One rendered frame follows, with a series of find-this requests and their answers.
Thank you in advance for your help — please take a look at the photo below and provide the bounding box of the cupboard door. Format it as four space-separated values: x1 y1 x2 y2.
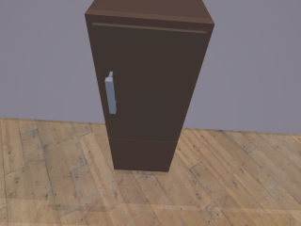
91 23 207 142

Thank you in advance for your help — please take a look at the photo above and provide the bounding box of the handle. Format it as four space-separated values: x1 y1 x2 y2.
104 72 117 114

